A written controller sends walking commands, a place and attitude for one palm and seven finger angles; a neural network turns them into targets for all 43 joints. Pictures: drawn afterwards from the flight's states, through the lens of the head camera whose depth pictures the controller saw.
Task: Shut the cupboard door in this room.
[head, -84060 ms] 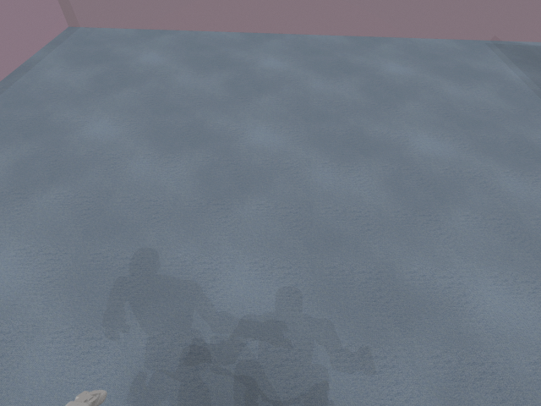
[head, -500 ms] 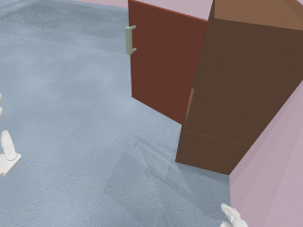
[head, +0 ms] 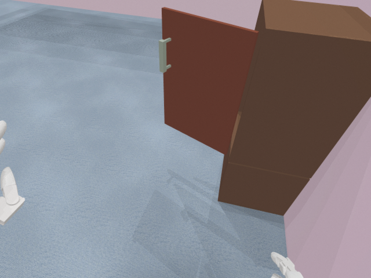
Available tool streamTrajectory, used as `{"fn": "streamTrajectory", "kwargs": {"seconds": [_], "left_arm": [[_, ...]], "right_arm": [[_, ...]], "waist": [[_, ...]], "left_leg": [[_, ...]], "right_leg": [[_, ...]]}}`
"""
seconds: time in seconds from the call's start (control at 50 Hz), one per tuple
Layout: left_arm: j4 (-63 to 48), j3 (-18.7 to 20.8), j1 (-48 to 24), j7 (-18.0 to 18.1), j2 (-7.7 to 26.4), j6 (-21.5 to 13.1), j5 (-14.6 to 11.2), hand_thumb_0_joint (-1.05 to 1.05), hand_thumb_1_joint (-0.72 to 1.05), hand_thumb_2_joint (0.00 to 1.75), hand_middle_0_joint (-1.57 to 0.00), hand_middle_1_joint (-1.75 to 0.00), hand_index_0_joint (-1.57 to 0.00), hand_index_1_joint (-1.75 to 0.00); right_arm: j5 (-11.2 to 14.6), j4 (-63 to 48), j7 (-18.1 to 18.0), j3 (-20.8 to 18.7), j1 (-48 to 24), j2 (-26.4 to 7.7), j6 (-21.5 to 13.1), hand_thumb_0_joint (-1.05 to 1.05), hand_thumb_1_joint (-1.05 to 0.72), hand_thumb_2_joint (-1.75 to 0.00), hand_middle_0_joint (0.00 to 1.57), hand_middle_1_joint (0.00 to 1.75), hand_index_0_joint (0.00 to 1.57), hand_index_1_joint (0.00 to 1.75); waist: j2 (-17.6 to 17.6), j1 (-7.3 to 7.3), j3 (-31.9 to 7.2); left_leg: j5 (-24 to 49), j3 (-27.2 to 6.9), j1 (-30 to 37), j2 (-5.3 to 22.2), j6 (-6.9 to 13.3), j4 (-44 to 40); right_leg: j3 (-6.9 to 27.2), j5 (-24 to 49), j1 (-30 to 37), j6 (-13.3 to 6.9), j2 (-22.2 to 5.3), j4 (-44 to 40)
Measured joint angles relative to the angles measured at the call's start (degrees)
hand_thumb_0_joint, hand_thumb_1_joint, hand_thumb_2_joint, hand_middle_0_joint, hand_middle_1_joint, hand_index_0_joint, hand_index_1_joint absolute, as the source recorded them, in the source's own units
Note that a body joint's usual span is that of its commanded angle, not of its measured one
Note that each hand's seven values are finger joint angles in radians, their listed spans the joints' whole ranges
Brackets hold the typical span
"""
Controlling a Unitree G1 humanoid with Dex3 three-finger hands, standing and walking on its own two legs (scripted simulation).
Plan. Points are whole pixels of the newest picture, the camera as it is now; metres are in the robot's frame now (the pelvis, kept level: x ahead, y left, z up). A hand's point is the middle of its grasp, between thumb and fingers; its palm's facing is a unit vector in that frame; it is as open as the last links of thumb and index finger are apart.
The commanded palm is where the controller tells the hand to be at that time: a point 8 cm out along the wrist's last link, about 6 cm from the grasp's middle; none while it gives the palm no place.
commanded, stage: stop stepping back and stand still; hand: left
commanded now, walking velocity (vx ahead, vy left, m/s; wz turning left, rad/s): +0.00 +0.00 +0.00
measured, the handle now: (165, 55) +0.95 +0.15 +0.07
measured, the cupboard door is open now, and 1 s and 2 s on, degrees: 68 68 68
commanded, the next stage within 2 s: let the arm hang, fingers relaxed in 0.66 s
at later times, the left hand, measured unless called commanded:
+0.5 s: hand (26, 183) +0.22 +0.28 +0.16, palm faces +0.44 -0.77 -0.47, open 7.4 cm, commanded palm +0.16 +0.31 +0.18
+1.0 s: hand out of the picture +0.14 +0.21 -0.13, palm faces -0.01 -0.96 -0.27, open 7.4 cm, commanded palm none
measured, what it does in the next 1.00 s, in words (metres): stands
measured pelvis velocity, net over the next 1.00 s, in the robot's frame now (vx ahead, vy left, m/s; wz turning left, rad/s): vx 0.01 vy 0.01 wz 0.02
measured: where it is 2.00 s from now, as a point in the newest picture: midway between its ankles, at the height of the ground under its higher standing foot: outside the picture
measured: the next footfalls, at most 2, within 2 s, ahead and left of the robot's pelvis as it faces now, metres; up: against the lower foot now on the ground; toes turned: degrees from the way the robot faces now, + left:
none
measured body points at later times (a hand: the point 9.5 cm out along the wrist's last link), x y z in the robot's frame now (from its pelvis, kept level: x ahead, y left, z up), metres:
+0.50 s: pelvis +0.02 +0.01 +0.00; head +0.02 +0.01 +0.45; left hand +0.19 +0.32 +0.19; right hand +0.18 -0.22 -0.08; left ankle +0.08 +0.11 -0.73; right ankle -0.04 -0.10 -0.73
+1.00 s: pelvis +0.01 +0.01 +0.00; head +0.01 +0.01 +0.45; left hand +0.14 +0.26 -0.11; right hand +0.13 -0.25 -0.12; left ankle +0.08 +0.11 -0.73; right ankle -0.04 -0.10 -0.73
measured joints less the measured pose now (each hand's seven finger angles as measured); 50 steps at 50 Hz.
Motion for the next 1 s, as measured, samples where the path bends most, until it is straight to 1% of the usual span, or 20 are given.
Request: {"fn": "streamTrajectory", "kwargs": {"seconds": [0.04,0.06,0.1,0.16,0.24,0.28,0.32,0.38,0.42,0.48,0.56,0.64,0.76,0.78,0.8,0.82,0.86,0.92,0.96,1.0], "left_arm": [[2.3,-0.9,-1.8,0.6,-1.0,0.1,0.5,0.02,0.89,0.90,-0.22,-0.30,-0.21,-0.30],[3.9,-1.3,-3.7,0.8,-1.6,0.2,0.7,0.01,0.89,0.90,-0.22,-0.30,-0.21,-0.30],[7.1,-1.5,-7.1,1.0,-2.8,0.7,0.9,0.01,0.89,0.90,-0.22,-0.30,-0.21,-0.30],[9.1,-0.8,-8.6,1.0,-3.6,1.5,0.8,0.02,0.89,0.90,-0.21,-0.30,-0.21,-0.30],[6.6,-0.4,-7.9,0.8,-2.9,0.6,1.1,0.02,0.89,0.90,-0.21,-0.30,-0.21,-0.30],[4.7,-0.4,-6.3,0.5,-2.0,-0.3,1.1,0.02,0.89,0.90,-0.21,-0.30,-0.21,-0.30],[3.3,-0.3,-4.4,0.3,-1.2,-1.0,0.9,0.02,0.89,0.90,-0.21,-0.30,-0.21,-0.30],[2.9,0.1,-2.0,0.0,0.0,-1.4,0.5,0.02,0.89,0.90,-0.22,-0.30,-0.21,-0.30],[3.7,0.2,-1.4,0.0,0.3,-1.0,0.3,0.02,0.89,0.90,-0.22,-0.30,-0.21,-0.30],[5.4,-0.1,-2.1,0.1,-0.4,-0.1,0.2,0.02,0.89,0.90,-0.22,-0.30,-0.21,-0.30],[7.3,-1.4,-4.3,0.3,-2.3,0.9,0.3,0.02,0.89,0.90,-0.22,-0.30,-0.21,-0.30],[7.7,-2.5,-5.8,0.3,-3.6,1.1,0.4,0.02,0.89,0.90,-0.22,-0.30,-0.21,-0.30],[6.9,-1.8,-5.2,0.0,-2.3,0.3,0.4,0.02,0.89,0.90,-0.22,-0.30,-0.21,-0.30],[9.5,-2.8,-6.5,-0.9,-1.6,-0.6,1.1,0.02,0.89,0.90,-0.22,-0.30,-0.21,-0.30],[14.2,-5.2,-9.0,-2.4,-1.1,0.1,1.9,0.01,0.89,0.90,-0.21,-0.30,-0.21,-0.30],[20.2,-8.0,-11.9,-4.0,-1.1,1.8,2.5,0.01,0.90,0.90,-0.21,-0.30,-0.20,-0.30],[34.1,-13.5,-17.0,-6.4,-2.5,6.0,3.3,0.01,0.90,0.90,-0.21,-0.30,-0.20,-0.30],[53.5,-19.8,-21.3,-8.3,-6.1,10.6,3.9,0.01,0.91,0.90,-0.20,-0.30,-0.20,-0.30],[63.4,-22.6,-21.8,-8.7,-8.8,12.1,4.0,0.01,0.91,0.90,-0.20,-0.30,-0.20,-0.30],[71.4,-24.6,-21.3,-8.7,-11.4,12.8,3.9,0.01,0.91,0.90,-0.20,-0.30,-0.20,-0.30]], "right_arm": [[0.3,1.0,-0.5,-0.3,0.9,-1.1,0.1,0.01,-0.90,-0.90,0.21,0.30,0.20,0.30],[0.5,1.8,-0.9,-0.6,0.9,-1.4,0.0,0.01,-0.90,-0.90,0.21,0.30,0.20,0.30],[0.9,3.2,-1.6,-0.7,0.1,-1.7,0.1,0.01,-0.90,-0.90,0.21,0.30,0.20,0.30],[0.8,3.0,-1.9,-0.2,-1.0,-1.1,-0.8,0.01,-0.91,-0.90,0.21,0.30,0.20,0.30],[0.4,0.7,-1.6,0.6,-2.0,0.3,-2.7,0.01,-0.91,-0.90,0.21,0.30,0.20,0.30],[0.3,-0.4,-1.2,0.8,-2.2,0.7,-3.1,0.01,-0.91,-0.90,0.21,0.30,0.20,0.30],[0.4,-1.0,-0.9,0.9,-2.4,0.8,-3.0,0.01,-0.90,-0.90,0.21,0.30,0.20,0.30],[0.5,-1.0,-0.9,0.8,-2.5,0.6,-2.4,0.01,-0.90,-0.90,0.21,0.30,0.20,0.30],[0.7,-0.7,-1.0,0.7,-2.5,0.2,-1.8,0.01,-0.90,-0.90,0.21,0.30,0.20,0.30],[1.0,0.1,-1.2,0.3,-2.5,-0.6,-1.0,0.01,-0.90,-0.90,0.21,0.30,0.20,0.30],[1.4,0.7,-1.5,-0.2,-2.5,-1.5,-0.2,0.01,-0.91,-0.90,0.21,0.30,0.20,0.30],[1.4,0.5,-1.5,-0.6,-2.5,-2.0,0.2,0.01,-0.91,-0.90,0.21,0.30,0.20,0.30],[1.5,-0.6,-1.5,-0.7,-2.5,-1.7,0.6,0.01,-0.91,-0.90,0.21,0.30,0.20,0.30],[1.6,0.4,-0.5,-0.9,-2.6,-2.3,-0.7,0.01,-0.91,-0.90,0.21,0.30,0.20,0.30],[1.5,1.8,0.8,-1.2,-3.1,-3.5,-1.4,0.01,-0.91,-0.90,0.21,0.30,0.20,0.30],[1.2,3.4,1.8,-1.3,-3.8,-4.8,-1.4,0.01,-0.91,-0.90,0.21,0.30,0.20,0.30],[0.5,6.4,2.9,-1.4,-5.5,-7.0,-0.2,0.01,-0.91,-0.90,0.21,0.30,0.20,0.30],[-0.2,9.6,3.4,-1.2,-7.0,-8.1,1.8,0.01,-0.91,-0.90,0.21,0.30,0.20,0.30],[-0.6,11.2,3.5,-1.0,-6.9,-7.5,2.8,0.01,-0.91,-0.90,0.21,0.30,0.20,0.30],[-0.9,13.0,3.5,-0.7,-5.9,-6.5,3.6,0.00,-0.91,-0.90,0.21,0.30,0.20,0.30]], "waist": [[1.2,0.31,-1.1],[1.4,0.14,-1.0],[0.7,0.71,-0.1],[-0.5,0.29,0.3],[-1.5,-1.07,0.8],[-1.4,-1.76,0.7],[-1.1,-2.13,0.5],[-0.6,-1.97,0.2],[-0.2,-1.49,0.0],[0.4,-0.62,-0.2],[0.8,0.13,-0.5],[0.9,-0.08,-0.8],[0.5,-1.08,-1.0],[0.9,-0.84,-1.0],[1.7,-0.29,-1.1],[2.6,0.19,-1.2],[4.2,0.36,-1.3],[4.6,-0.77,0.0],[3.2,-1.63,1.3],[1.3,-2.21,2.6]], "left_leg": [[1.2,-1.2,3.1,1.0,0.7,-2.3],[3.7,-1.3,3.5,0.8,1.6,-2.9],[4.0,-0.7,4.5,-0.1,3.2,-2.8],[4.1,0.6,5.7,-0.9,4.1,-5.2],[6.4,0.9,6.0,-1.1,3.9,-9.2],[7.0,0.7,5.6,-0.9,3.7,-10.2],[7.1,0.5,5.2,-0.7,3.6,-10.5],[6.6,0.4,4.9,-0.4,3.4,-10.1],[6.1,0.5,4.9,-0.2,3.3,-9.6],[5.3,0.5,5.1,0.1,3.1,-8.7],[4.4,0.5,5.4,0.4,2.9,-7.5],[3.7,0.3,5.5,0.5,2.7,-6.7],[3.5,0.3,5.5,0.6,2.6,-6.5],[3.4,0.2,4.9,0.6,2.6,-5.8],[3.2,0.1,4.1,0.5,2.8,-4.9],[2.9,0.1,3.4,0.3,3.0,-3.9],[2.5,0.1,2.3,-0.3,3.5,-2.5],[2.5,0.3,2.3,-1.0,3.9,-1.9],[2.9,0.4,3.0,-1.3,3.9,-2.6],[3.5,0.4,3.9,-1.4,3.7,-3.7]], "right_leg": [[-0.5,-1.4,0.1,1.0,0.2,0.9],[-1.1,-2.2,0.4,1.4,-0.2,1.6],[-0.8,-2.8,1.0,2.2,-1.3,2.3],[0.4,-2.5,1.0,2.7,-2.3,1.7],[0.7,-0.7,0.7,2.7,-2.6,-1.2],[0.5,0.3,0.7,2.6,-2.3,-2.9],[0.4,0.8,0.6,2.5,-2.1,-4.0],[0.4,0.8,0.7,2.3,-1.8,-4.6],[0.5,0.6,0.9,2.2,-1.6,-4.5],[0.6,0.1,1.3,2.0,-1.3,-4.2],[0.6,-0.5,1.9,1.8,-1.0,-3.7],[0.5,-0.9,2.3,1.6,-0.8,-3.2],[0.5,-1.1,2.3,1.5,-0.7,-3.2],[0.2,-1.2,1.7,1.6,-0.7,-2.5],[0.0,-1.6,1.0,1.7,-0.9,-1.4],[-0.1,-2.2,0.1,1.8,-1.1,0.0],[-0.2,-3.5,-1.4,2.1,-1.7,2.6],[-0.3,-4.3,-2.0,2.4,-2.4,4.6],[-0.2,-4.4,-1.7,2.4,-2.7,4.8],[-0.3,-4.0,-0.9,2.3,-2.8,4.1]]}}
